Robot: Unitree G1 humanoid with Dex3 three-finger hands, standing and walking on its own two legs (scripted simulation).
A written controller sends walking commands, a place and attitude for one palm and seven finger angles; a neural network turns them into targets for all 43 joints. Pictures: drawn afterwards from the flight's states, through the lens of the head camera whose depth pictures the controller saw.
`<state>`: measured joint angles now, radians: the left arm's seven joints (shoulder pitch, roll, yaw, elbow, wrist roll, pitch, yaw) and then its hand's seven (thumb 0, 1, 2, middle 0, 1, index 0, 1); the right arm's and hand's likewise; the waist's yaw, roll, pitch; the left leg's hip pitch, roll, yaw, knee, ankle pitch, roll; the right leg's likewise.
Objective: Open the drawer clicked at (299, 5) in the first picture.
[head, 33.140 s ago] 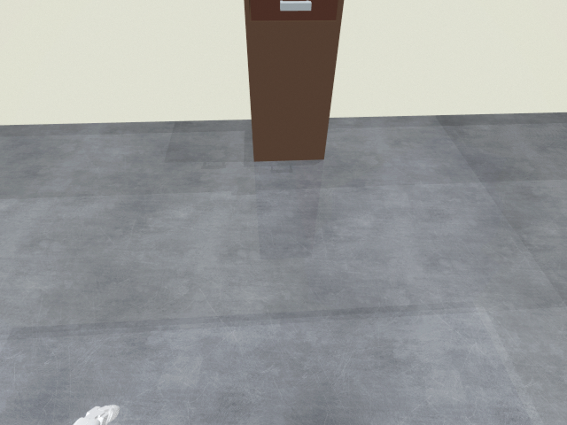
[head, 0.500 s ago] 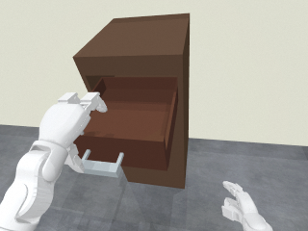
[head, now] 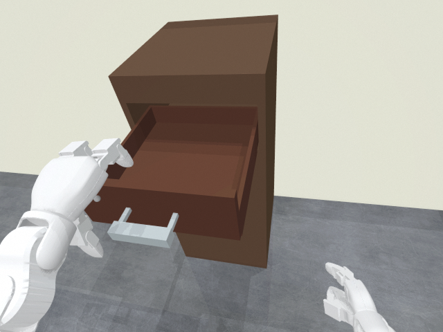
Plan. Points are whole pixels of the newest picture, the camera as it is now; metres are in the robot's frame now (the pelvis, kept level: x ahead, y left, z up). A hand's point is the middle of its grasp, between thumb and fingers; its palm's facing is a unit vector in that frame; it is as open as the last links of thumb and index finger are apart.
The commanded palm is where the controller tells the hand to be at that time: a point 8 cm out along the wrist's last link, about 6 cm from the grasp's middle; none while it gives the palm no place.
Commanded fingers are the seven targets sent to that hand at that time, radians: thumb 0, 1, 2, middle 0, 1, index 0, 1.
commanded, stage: draw the hand back to the body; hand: left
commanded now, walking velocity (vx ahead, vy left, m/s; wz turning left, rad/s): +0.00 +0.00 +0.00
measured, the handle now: (145, 224) +0.29 +0.21 +0.05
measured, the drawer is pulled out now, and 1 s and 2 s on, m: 0.30 0.30 0.30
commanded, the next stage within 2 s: step back with the hand held close in 1.28 s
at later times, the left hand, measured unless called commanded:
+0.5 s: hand (86, 201) +0.22 +0.21 +0.21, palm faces +0.36 -0.87 -0.34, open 13.4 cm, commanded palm +0.17 +0.26 +0.24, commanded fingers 0.00 -0.08 0.48 -0.27 -0.93 -0.27 -0.93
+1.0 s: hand (54, 196) +0.21 +0.25 +0.22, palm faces +0.45 -0.80 -0.39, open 9.3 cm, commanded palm +0.16 +0.30 +0.23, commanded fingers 0.00 0.80 0.86 -0.21 -0.37 -0.21 -0.37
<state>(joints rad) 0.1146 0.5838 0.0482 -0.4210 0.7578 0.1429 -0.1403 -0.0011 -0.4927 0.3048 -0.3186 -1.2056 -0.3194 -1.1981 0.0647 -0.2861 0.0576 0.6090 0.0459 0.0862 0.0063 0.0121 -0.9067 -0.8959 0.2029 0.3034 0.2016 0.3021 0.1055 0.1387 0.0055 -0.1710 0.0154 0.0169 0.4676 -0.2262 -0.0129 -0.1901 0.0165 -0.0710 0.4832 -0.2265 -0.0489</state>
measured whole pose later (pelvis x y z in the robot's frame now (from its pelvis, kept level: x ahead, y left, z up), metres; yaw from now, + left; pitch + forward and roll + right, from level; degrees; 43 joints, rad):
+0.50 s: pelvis +0.01 +0.01 +0.00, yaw +0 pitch -5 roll +0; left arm 0.34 0.31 0.25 -0.57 -0.02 -0.13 0.07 -0.01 -0.37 0.36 -0.31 -1.12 -0.31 -1.11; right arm 0.16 -0.20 0.07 0.62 0.00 -0.13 -0.08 0.01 -0.90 -0.90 0.21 0.30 0.20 0.30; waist 0.06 0.04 0.06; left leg -0.13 0.02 0.01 0.46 -0.24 -0.01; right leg -0.12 0.03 -0.08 0.43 -0.22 -0.04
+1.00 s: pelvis +0.03 +0.02 +0.00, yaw +0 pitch -5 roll -1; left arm 0.46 0.36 0.37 -0.60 -0.07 -0.13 0.10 0.00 0.45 0.71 -0.24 -0.59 -0.24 -0.58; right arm 0.17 -0.21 0.03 0.64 0.00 -0.12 -0.07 0.01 -0.90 -0.90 0.21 0.30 0.20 0.30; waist 0.07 0.06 0.02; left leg -0.09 0.01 0.02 0.44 -0.26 0.01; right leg -0.08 0.01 -0.07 0.39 -0.23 -0.02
